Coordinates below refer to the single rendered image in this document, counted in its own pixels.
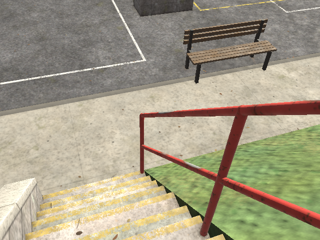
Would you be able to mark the stairs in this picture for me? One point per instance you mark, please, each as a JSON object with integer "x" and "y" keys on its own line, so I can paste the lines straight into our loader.
{"x": 125, "y": 207}

